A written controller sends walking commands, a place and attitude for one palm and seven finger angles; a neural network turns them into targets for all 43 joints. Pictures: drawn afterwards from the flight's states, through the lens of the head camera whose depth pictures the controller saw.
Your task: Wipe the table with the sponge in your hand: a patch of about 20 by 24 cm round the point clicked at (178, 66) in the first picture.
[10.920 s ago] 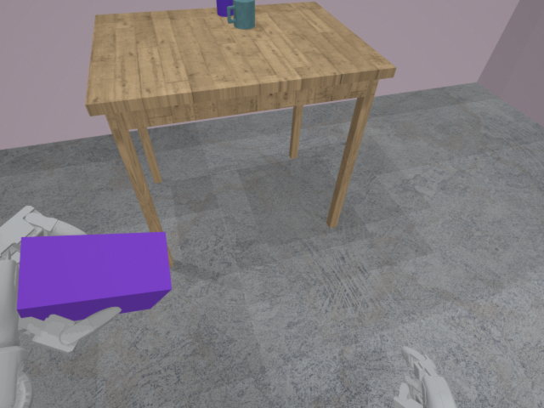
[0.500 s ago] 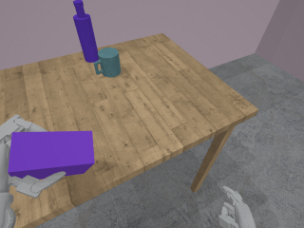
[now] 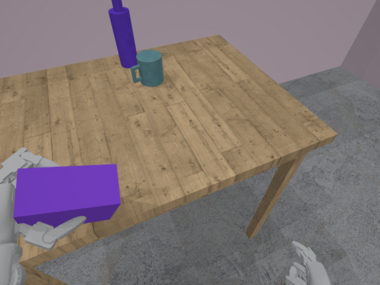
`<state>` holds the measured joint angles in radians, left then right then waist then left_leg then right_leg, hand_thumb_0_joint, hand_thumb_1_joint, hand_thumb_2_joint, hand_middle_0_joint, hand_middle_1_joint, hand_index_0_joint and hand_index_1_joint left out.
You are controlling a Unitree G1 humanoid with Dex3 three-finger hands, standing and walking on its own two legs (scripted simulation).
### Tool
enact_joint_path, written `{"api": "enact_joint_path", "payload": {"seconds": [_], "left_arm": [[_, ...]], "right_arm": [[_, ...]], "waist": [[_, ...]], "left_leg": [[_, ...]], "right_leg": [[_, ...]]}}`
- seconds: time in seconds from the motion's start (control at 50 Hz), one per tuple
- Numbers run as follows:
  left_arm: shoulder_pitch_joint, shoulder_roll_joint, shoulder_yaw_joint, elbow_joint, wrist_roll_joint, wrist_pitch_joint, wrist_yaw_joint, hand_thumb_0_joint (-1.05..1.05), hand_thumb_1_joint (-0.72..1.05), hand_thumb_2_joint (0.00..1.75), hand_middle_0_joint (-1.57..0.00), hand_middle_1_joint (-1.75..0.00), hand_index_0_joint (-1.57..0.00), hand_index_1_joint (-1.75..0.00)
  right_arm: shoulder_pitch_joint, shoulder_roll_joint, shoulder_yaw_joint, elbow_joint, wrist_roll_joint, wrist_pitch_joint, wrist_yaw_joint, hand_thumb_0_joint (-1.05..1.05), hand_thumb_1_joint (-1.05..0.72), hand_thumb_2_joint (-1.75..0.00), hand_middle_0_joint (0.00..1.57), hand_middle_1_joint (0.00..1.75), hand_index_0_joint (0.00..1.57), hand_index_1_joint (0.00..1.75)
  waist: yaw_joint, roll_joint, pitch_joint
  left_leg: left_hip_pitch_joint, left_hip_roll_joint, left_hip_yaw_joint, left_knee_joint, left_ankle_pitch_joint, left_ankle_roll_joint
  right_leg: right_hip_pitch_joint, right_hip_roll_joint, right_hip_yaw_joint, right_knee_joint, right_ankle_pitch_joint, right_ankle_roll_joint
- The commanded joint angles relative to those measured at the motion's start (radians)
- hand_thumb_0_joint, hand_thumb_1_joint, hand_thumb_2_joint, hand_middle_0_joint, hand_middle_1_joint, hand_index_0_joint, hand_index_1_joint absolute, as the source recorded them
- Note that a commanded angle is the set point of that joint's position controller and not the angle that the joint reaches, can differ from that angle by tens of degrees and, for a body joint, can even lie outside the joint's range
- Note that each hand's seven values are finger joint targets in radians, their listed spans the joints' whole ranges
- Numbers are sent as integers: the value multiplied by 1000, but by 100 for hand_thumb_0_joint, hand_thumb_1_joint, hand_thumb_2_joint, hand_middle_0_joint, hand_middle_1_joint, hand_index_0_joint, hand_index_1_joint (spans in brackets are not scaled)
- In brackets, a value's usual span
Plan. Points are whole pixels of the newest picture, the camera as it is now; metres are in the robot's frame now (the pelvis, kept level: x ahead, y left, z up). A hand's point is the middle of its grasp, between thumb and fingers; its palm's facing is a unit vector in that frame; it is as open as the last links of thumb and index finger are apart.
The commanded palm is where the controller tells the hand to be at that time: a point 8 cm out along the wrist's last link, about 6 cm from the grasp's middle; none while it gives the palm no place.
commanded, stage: come to a stop and stand still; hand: left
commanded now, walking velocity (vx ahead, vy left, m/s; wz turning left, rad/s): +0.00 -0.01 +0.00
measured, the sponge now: (86, 196) +0.24 +0.19 +0.13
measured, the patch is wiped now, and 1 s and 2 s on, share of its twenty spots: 0.00 0.00 0.00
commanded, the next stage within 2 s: look again from close up in 1.14 s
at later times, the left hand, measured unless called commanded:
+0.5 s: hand (18, 205) +0.21 +0.27 +0.16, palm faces +0.39 -0.86 -0.34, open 10.5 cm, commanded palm +0.15 +0.30 +0.18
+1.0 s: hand (41, 187) +0.24 +0.25 +0.15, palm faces +0.29 -0.87 -0.40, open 10.5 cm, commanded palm +0.17 +0.29 +0.18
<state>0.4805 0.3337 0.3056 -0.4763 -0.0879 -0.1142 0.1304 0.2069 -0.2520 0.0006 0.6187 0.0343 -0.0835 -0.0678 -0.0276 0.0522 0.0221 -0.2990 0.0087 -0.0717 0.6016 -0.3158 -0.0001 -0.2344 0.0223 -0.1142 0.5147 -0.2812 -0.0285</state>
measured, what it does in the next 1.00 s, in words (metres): stands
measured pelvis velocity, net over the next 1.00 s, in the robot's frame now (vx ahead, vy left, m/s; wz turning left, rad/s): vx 0.00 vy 0.01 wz -0.05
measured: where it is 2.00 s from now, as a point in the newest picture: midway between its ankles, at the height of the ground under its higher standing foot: outside the picture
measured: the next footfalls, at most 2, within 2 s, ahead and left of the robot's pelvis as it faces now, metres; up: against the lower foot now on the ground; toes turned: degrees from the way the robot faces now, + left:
none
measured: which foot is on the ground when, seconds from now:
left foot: down 0.00-1.00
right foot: down 0.00-1.00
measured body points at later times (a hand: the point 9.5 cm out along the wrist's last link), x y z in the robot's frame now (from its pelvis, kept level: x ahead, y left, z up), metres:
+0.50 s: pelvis -0.01 +0.03 +0.01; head +0.00 +0.03 +0.46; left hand +0.18 +0.31 +0.18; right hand +0.17 -0.19 -0.07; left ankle +0.01 +0.12 -0.73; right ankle +0.00 -0.10 -0.73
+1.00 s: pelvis +0.00 +0.01 +0.01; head +0.04 +0.04 +0.45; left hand +0.22 +0.30 +0.18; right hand +0.15 -0.23 -0.07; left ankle +0.01 +0.12 -0.73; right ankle +0.00 -0.10 -0.73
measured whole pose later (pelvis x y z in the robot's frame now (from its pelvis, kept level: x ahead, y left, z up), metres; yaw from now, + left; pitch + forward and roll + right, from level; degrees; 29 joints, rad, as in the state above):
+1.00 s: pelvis +0.00 +0.01 +0.01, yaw -3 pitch -1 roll -1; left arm 0.42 0.40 0.36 -0.47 -0.05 -0.17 0.09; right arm 0.22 -0.21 0.01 0.57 0.02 -0.10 -0.03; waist 0.02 -0.04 0.09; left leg -0.24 -0.01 0.00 0.52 -0.26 0.02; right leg -0.21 0.00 -0.05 0.46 -0.24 0.00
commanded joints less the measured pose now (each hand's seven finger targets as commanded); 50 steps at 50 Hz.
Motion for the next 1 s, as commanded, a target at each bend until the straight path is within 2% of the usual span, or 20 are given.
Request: {"api": "enact_joint_path", "payload": {"seconds": [0.0, 0.06, 0.08, 0.18, 0.32, 0.4, 0.52, 0.54, 0.56, 0.58, 0.62, 0.66, 0.72, 0.74, 0.8, 0.84, 0.86, 0.88, 0.92, 0.98], "left_arm": [[-34, 223, 175, -294, 0, -84, 33, 0, 10, 130, -120, -160, -120, -160], [-6, 232, 191, -362, 6, -97, 31, 0, 10, 130, -120, -160, -120, -160], [1, 207, 171, -354, 6, -102, 27, 0, 10, 130, -120, -160, -120, -160], [35, 158, 138, -246, 7, -92, 19, 0, 10, 130, -120, -160, -120, -160], [-80, 160, 121, -194, 20, -78, 18, 0, 10, 130, -120, -160, -120, -160], [-172, 157, 93, -246, 32, -77, 23, 0, 10, 130, -120, -160, -120, -160], [-125, 167, 114, -250, 30, -77, 31, 0, 10, 130, -120, -160, -120, -160], [-1152, 999, 708, -448, 205, -198, 24, 0, 10, 130, -120, -160, -120, -160], [-820, 585, 441, -11, 110, -157, 11, 0, 10, 130, -120, -160, -120, -160], [-579, 408, 324, -30, 81, -148, 3, 0, 10, 130, -120, -160, -120, -160], [-366, 255, 193, 70, 50, -148, -33, 0, 10, 130, -120, -160, -120, -160], [-93, 100, 85, 4, 24, -141, -56, 0, 10, 130, -120, -160, -120, -160], [-8, 132, 78, -176, 37, -119, -58, 0, 10, 130, -120, -160, -120, -160], [-2, 169, 113, -171, 40, -113, -48, 0, 10, 130, -120, -160, -120, -160], [-36, 266, 235, -179, 41, -117, -16, 0, 10, 130, -120, -160, -120, -160], [-109, 278, 256, -211, 35, -137, -11, 0, 10, 130, -120, -160, -120, -160], [-178, 351, 305, -274, 42, -143, 3, 0, 10, 130, -120, -160, -120, -160], [-177, 278, 246, -255, 36, -146, 0, 0, 10, 130, -120, -160, -120, -160], [-208, 290, 241, -273, 34, -148, 3, 0, 10, 130, -120, -160, -120, -160], [-197, 232, 195, -252, 38, -153, -4, 0, 10, 130, -120, -160, -120, -160]], "right_arm": [[-139, -96, -34, -197, -8, -63, -7, 0, -90, -90, 20, 30, 20, 30], [-148, -89, -29, -204, -6, -63, 5, 0, -90, -90, 20, 30, 20, 30], [-140, -80, -27, -202, -11, -62, 9, 0, -90, -90, 20, 30, 20, 30], [-105, -87, -33, -193, -12, -62, 14, 0, -90, -90, 20, 30, 20, 30], [-114, -72, -23, -202, -14, -58, 3, 0, -90, -90, 20, 30, 20, 30], [-124, -69, -18, -207, -17, -70, 0, 0, -90, -90, 20, 30, 20, 30], [-119, -67, -19, -200, -24, -79, 5, 0, -90, -90, 20, 30, 20, 30], [11, -95, -17, -186, -62, -111, 5, 0, -90, -90, 20, 30, 20, 30], [-85, -37, -12, -99, -3, -78, 6, 0, -90, -90, 20, 30, 20, 30], [-93, -57, -33, -147, -33, -69, 21, 0, -90, -90, 20, 30, 20, 30], [-52, -81, -48, -172, -20, -90, 43, 0, -90, -90, 20, 30, 20, 30], [-67, -70, -51, -185, -2, -90, 80, 0, -90, -90, 20, 30, 20, 30], [-97, -77, -46, -223, 1, -74, 92, 0, -90, -90, 20, 30, 20, 30], [-106, -74, -43, -225, -1, -73, 84, 0, -90, -90, 20, 30, 20, 30], [-133, -73, -37, -237, -9, -63, 51, 0, -90, -90, 20, 30, 20, 30], [-131, -71, -32, -238, -12, -65, 31, 0, -90, -90, 20, 30, 20, 30], [-145, -81, -31, -234, -14, -63, 24, 0, -90, -90, 20, 30, 20, 30], [-134, -73, -31, -233, -13, -64, 19, 0, -90, -90, 20, 30, 20, 30], [-121, -74, -29, -227, -11, -76, 23, 0, -90, -90, 20, 30, 20, 30], [-107, -72, -27, -210, -17, -91, 36, 0, -90, -90, 20, 30, 20, 30]], "waist": [[25, -7, -114], [33, 93, -181], [32, 66, -187], [26, 32, -150], [26, 11, -60], [28, 42, -55], [33, 52, -90], [69, -139, 27], [36, 32, -99], [55, 22, -99], [60, 78, -198], [70, 81, -239], [66, -53, -161], [67, -124, -133], [62, -209, -106], [50, -145, -90], [49, -66, -102], [47, 20, -115], [55, 137, -140], [52, 102, -172]], "left_leg": [[77, 105, -85, -128, 352, 61], [108, 125, -123, -171, 509, 56], [106, 123, -122, -172, 503, 55], [78, 114, -109, -224, 314, 34], [10, 113, -125, -331, -22, 37], [12, 105, -121, -346, -71, 39], [31, 91, -101, -307, 38, 34], [-133, 80, -22, -128, 202, 53], [83, 98, -1, -110, 271, 23], [101, 68, -9, -180, 247, 2], [115, 41, 25, -151, 214, 6], [153, 50, 38, -164, 242, 20], [61, 60, 42, -186, 153, 23], [48, 51, 49, -182, 112, 18], [51, 44, 44, -182, 121, 15], [54, 38, 33, -181, 148, 21], [73, 46, 24, -197, 166, 22], [61, 57, 16, -203, 185, 33], [63, 58, 17, -182, 259, 37], [120, 46, 23, -129, 342, 29]], "right_leg": [[97, -149, 133, -73, 295, 10], [158, -117, 105, -30, 317, 23], [159, -107, 98, -45, 304, 25], [148, -102, 100, -92, 226, 21], [113, -90, 116, -147, 71, 23], [123, -90, 124, -158, 53, 17], [166, -101, 126, -170, 118, 6], [19, -129, 163, -212, 150, 30], [-44, -196, 115, -139, 59, -33], [29, -130, 129, -118, 136, -38], [93, -133, 178, -118, 198, -27], [118, -114, 135, -99, 217, -4], [132, -100, 110, -130, 154, 15], [112, -105, 116, -153, 108, 14], [67, -102, 108, -148, 79, 11], [60, -105, 130, -135, 105, 4], [61, -96, 134, -107, 129, 4], [99, -93, 123, -85, 166, 5], [148, -88, 128, -75, 243, 6], [140, -92, 129, -93, 308, -2]]}}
